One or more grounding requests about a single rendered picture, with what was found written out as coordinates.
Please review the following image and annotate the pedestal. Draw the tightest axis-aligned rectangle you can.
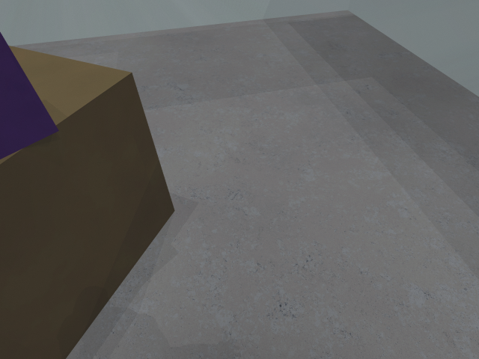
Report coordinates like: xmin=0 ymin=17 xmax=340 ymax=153
xmin=0 ymin=46 xmax=174 ymax=359

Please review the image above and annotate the carton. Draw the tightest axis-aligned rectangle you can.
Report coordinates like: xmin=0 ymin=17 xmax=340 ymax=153
xmin=0 ymin=32 xmax=59 ymax=159

